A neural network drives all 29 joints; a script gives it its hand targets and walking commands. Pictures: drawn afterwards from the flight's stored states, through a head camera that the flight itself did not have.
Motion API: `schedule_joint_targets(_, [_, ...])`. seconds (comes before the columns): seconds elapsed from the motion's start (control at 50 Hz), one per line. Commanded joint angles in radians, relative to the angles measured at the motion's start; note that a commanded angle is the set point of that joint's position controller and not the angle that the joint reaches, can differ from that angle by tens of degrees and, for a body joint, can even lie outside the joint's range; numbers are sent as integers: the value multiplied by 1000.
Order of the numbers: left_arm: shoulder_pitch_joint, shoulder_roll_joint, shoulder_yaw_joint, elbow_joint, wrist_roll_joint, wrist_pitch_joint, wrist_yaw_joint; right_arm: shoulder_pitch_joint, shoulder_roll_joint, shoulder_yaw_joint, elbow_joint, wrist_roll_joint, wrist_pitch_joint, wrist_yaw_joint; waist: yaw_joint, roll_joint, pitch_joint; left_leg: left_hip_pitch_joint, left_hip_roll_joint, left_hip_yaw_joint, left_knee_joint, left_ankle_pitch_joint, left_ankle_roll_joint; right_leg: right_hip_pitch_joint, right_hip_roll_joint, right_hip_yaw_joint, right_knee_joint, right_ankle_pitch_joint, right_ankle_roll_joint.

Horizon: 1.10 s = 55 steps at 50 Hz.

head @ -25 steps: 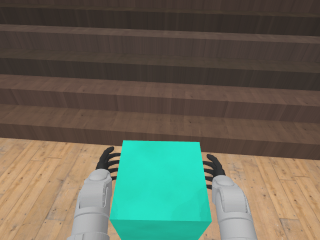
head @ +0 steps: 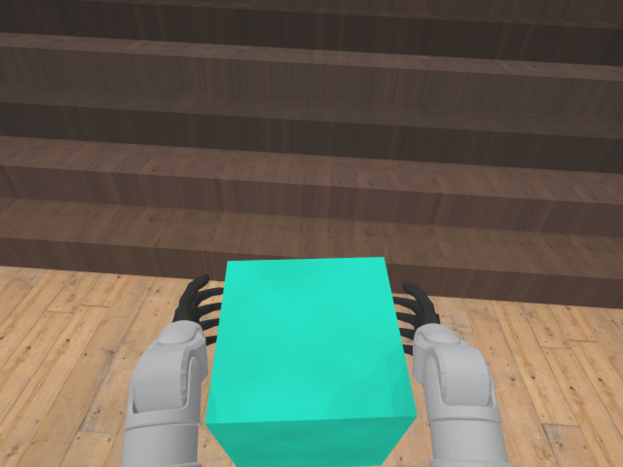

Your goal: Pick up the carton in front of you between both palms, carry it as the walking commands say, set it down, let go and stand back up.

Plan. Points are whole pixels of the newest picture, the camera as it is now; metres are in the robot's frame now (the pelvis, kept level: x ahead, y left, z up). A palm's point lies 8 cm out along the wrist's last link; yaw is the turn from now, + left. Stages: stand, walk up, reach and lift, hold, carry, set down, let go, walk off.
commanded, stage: carry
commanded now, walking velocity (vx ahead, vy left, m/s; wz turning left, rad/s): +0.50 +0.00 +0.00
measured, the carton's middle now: (308, 369) +0.29 +0.01 -0.01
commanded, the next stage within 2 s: none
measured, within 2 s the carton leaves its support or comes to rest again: neither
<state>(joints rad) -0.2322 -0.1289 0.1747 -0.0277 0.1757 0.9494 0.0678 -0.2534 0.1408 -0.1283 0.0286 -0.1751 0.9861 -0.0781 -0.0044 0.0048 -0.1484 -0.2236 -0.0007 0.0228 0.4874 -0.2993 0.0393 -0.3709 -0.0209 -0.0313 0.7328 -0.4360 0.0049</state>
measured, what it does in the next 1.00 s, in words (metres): walks ahead: right foot, then left foot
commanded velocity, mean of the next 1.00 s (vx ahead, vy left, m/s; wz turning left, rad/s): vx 0.50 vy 0.00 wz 0.00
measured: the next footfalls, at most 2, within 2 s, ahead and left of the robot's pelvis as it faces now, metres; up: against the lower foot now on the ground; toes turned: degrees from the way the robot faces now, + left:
right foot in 0.16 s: +0.14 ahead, -0.11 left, +0.00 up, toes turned -9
left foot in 0.48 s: +0.38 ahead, +0.13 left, +0.00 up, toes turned +12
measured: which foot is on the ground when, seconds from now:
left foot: down 0.00-0.18, up 0.20-0.46, down 0.48-0.94, up 0.96-1.00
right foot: up 0.00-0.14, down 0.16-0.52, up 0.54-0.90, down 0.92-1.00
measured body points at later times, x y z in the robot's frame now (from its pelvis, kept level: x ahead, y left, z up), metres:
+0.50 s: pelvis +0.25 +0.02 -0.01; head +0.24 +0.03 +0.43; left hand +0.53 +0.19 +0.08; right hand +0.54 -0.11 +0.07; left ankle +0.34 +0.12 -0.74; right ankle +0.10 -0.11 -0.74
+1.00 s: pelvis +0.58 +0.01 -0.02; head +0.60 +0.01 +0.43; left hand +0.88 +0.18 +0.10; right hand +0.90 -0.12 +0.09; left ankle +0.39 +0.11 -0.66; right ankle +0.66 -0.06 -0.74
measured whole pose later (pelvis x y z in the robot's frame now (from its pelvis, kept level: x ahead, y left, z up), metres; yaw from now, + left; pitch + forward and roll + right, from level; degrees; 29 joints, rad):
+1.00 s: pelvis +0.58 +0.01 -0.02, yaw +4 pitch +4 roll -1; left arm -0.33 -0.17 0.14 -0.40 0.11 1.23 0.13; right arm -0.30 0.09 -0.15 -0.42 -0.08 1.29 -0.11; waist 0.03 0.02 -0.05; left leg -0.25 0.06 0.06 1.06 -0.47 0.02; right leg -0.47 -0.03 -0.24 0.60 -0.20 -0.10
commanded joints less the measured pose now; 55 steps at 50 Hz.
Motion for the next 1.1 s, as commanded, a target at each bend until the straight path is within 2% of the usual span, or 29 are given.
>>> schedule_joint_targets(0.0, [-501,-940,-766,-85,-440,149,-230,-578,845,700,-267,431,97,234,-16,159,-128,192,245,-250,-268,-26,105,-148,16,-109,-130,65,8])
schedule_joint_targets(0.04, [-474,-949,-785,-140,-462,180,-224,-558,859,712,-325,461,126,235,-16,178,-160,167,208,-165,-220,9,87,-25,43,-160,-252,143,13])
schedule_joint_targets(0.08, [-405,-948,-772,-167,-467,208,-217,-523,858,715,-371,477,160,238,-5,105,-201,56,163,-67,-101,6,59,224,38,-186,-374,223,8])
schedule_joint_targets(0.1, [-378,-951,-758,-172,-457,221,-214,-493,851,714,-376,475,178,239,5,40,-229,-75,145,-27,-8,31,33,397,-25,-119,-367,205,-18])
schedule_joint_targets(0.12, [-342,-942,-740,-176,-443,233,-212,-491,852,712,-390,476,197,242,29,-102,-249,-238,91,39,163,24,-10,537,-169,90,-407,67,-78])
schedule_joint_targets(0.14, [-314,-921,-724,-178,-429,245,-210,-483,855,709,-394,476,217,245,38,-269,-213,-497,29,95,315,-129,-37,665,-347,366,-451,62,-169])
schedule_joint_targets(0.16, [-295,-915,-715,-183,-419,256,-208,-482,848,709,-396,482,231,251,43,-264,-173,-630,41,61,424,-251,-23,691,-441,466,-484,104,-245])
schedule_joint_targets(0.18, [-306,-924,-725,-216,-413,258,-207,-517,866,716,-435,498,238,258,44,-190,-147,-660,77,40,490,-270,-22,652,-457,469,-496,203,-263])
schedule_joint_targets(0.2, [-358,-952,-740,-246,-425,263,-205,-536,872,714,-424,513,243,265,38,-107,-132,-640,101,25,485,-238,-19,591,-430,416,-501,199,-245])
schedule_joint_targets(0.24, [-453,-972,-764,-317,-469,272,-201,-547,874,709,-426,526,243,265,34,-53,-122,-551,106,44,386,-165,-25,485,-364,277,-555,153,-188])
schedule_joint_targets(0.3, [-473,-943,-780,-327,-506,290,-207,-500,859,691,-412,500,247,242,25,-112,-127,-351,76,118,189,17,-29,339,-269,61,-574,132,-122])
schedule_joint_targets(0.36, [-417,-920,-770,-276,-511,306,-223,-460,849,679,-398,476,254,227,28,-144,-106,-214,38,184,55,140,-32,300,-241,-26,-540,212,-106])
schedule_joint_targets(0.42, [-400,-905,-764,-241,-500,313,-232,-424,841,675,-360,460,258,229,7,-83,-153,90,8,233,-34,136,-14,206,-175,-145,-280,388,-55])
schedule_joint_targets(0.44, [-415,-896,-761,-238,-499,315,-234,-422,839,672,-350,455,258,230,-14,-27,-196,272,89,137,-33,57,28,72,-143,-193,-104,396,-19])
schedule_joint_targets(0.46, [-434,-900,-764,-255,-499,318,-238,-425,820,662,-347,449,254,231,-31,220,-245,391,316,-264,-158,-79,115,-130,-41,-205,187,176,36])
schedule_joint_targets(0.48, [-445,-903,-766,-244,-500,321,-242,-435,839,657,-335,448,251,231,-38,291,-227,486,423,-530,-253,5,199,-355,25,-123,354,-95,40])
schedule_joint_targets(0.5, [-487,-926,-778,-265,-511,315,-244,-473,877,671,-367,461,242,234,-40,196,-211,489,443,-506,-230,175,226,-405,-31,-40,442,-94,8])
schedule_joint_targets(0.54, [-440,-985,-768,-248,-502,291,-247,-510,947,711,-434,489,228,236,-24,48,-236,428,408,-342,-214,317,167,-417,-88,2,448,-17,-15])
schedule_joint_targets(0.6, [-372,-1015,-771,-274,-462,255,-236,-490,975,736,-464,502,205,247,-20,75,-253,338,346,-169,-262,307,104,-302,-90,-31,231,89,-12])
schedule_joint_targets(0.78, [-351,-911,-782,-360,-422,257,-187,-460,808,741,-513,525,222,264,-28,159,-113,318,228,95,-223,527,70,-156,3,-206,-208,393,-25])
schedule_joint_targets(0.84, [-424,-852,-767,-408,-456,286,-191,-541,757,730,-563,520,250,246,3,112,-164,195,178,191,43,682,17,184,60,-270,-282,371,-51])
schedule_joint_targets(0.86, [-462,-829,-753,-419,-464,296,-192,-586,730,726,-578,524,264,238,37,60,-236,67,135,195,231,542,-12,391,5,-187,-256,319,-70])
schedule_joint_targets(0.88, [-488,-784,-734,-419,-467,308,-192,-624,713,725,-600,530,280,231,64,-164,-329,-175,47,184,544,211,-47,592,-252,237,-310,163,-162])
schedule_joint_targets(0.9, [-518,-762,-725,-404,-480,320,-191,-632,692,721,-585,525,295,224,65,-310,-327,-436,-43,95,746,-179,-34,706,-396,551,-415,211,-268])
schedule_joint_targets(0.92, [-533,-767,-725,-390,-486,333,-191,-655,682,705,-563,523,303,218,76,-235,-307,-524,8,-3,875,-192,0,677,-402,558,-427,291,-293])
schedule_joint_targets(0.94, [-564,-774,-729,-387,-499,345,-193,-679,691,683,-543,519,307,212,72,-145,-296,-530,58,-39,886,-166,19,621,-364,443,-394,370,-251])
schedule_joint_targets(0.98, [-696,-802,-761,-416,-541,354,-199,-735,722,655,-510,500,309,200,58,-49,-256,-476,102,-53,756,-52,18,470,-320,273,-417,395,-199])
schedule_joint_targets(1.02, [-801,-802,-775,-423,-576,359,-204,-802,731,651,-490,491,309,186,54,-83,-255,-433,96,-12,655,-7,10,399,-284,173,-447,392,-174])
schedule_joint_targets(1.08, [-875,-773,-750,-321,-595,366,-207,-875,697,634,-412,464,316,164,71,-121,-230,-468,96,26,523,51,-4,405,-274,109,-484,416,-204])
